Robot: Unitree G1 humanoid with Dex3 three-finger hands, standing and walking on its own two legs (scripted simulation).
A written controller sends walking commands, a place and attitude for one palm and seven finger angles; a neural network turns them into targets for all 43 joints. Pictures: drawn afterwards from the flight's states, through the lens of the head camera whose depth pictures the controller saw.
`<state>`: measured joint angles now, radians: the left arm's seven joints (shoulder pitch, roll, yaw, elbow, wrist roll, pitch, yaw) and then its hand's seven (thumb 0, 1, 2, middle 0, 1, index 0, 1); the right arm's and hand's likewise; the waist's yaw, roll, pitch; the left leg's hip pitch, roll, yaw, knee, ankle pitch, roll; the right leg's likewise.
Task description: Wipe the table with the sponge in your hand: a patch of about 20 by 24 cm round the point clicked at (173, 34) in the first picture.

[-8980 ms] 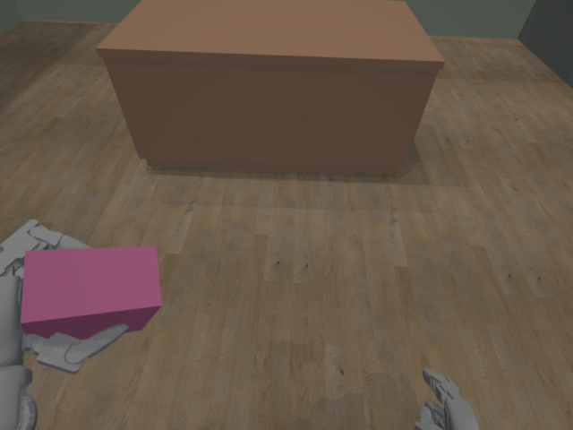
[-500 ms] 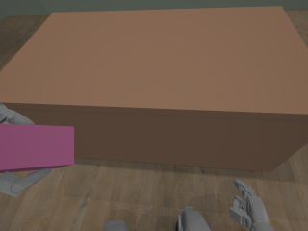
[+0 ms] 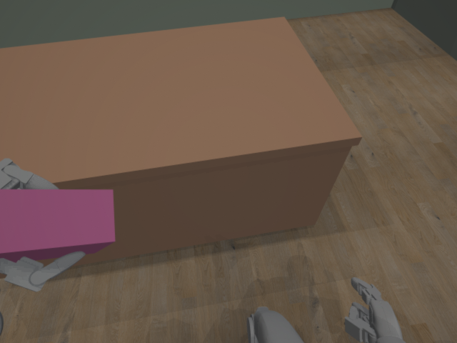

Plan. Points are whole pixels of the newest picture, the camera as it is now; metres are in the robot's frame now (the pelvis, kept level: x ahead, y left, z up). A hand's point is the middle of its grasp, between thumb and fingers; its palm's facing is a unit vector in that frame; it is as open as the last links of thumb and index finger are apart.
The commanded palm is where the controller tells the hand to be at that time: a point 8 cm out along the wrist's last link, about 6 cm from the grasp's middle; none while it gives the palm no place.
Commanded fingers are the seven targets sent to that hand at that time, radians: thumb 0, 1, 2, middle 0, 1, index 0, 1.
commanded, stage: turn to face it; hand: left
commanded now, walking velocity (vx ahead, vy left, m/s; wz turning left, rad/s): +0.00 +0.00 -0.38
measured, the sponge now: (71, 226) +0.23 +0.21 +0.16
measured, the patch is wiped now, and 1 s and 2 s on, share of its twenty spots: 0.00 0.00 0.00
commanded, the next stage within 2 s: come to a stop and stand still in 0.24 s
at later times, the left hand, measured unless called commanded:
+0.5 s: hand (136, 225) +0.22 +0.12 +0.19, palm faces +0.22 -0.86 -0.47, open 10.5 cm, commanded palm +0.17 +0.17 +0.19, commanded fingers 0.00 0.10 1.30 -1.20 -1.60 -1.20 -1.60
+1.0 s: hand (139, 261) +0.19 +0.11 +0.18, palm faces +0.23 -0.87 -0.44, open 10.5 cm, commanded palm +0.14 +0.16 +0.19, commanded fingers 0.00 0.10 1.30 -1.20 -1.60 -1.20 -1.60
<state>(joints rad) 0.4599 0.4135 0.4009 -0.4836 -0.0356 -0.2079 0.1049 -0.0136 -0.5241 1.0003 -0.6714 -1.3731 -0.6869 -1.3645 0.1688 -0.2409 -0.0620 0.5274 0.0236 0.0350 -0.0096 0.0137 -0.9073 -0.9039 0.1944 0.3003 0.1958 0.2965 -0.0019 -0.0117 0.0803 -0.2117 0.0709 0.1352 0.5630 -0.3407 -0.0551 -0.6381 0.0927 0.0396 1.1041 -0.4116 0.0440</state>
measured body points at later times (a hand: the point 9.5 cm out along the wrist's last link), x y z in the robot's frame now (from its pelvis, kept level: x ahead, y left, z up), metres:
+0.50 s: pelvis -0.03 -0.08 +0.01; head +0.00 -0.08 +0.46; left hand +0.21 +0.16 +0.21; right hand +0.09 -0.36 -0.07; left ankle -0.03 +0.04 -0.72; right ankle +0.06 -0.13 -0.72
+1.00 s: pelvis -0.06 -0.09 +0.02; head -0.05 -0.10 +0.47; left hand +0.17 +0.15 +0.20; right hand +0.06 -0.33 -0.08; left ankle -0.03 +0.04 -0.72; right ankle +0.06 -0.14 -0.72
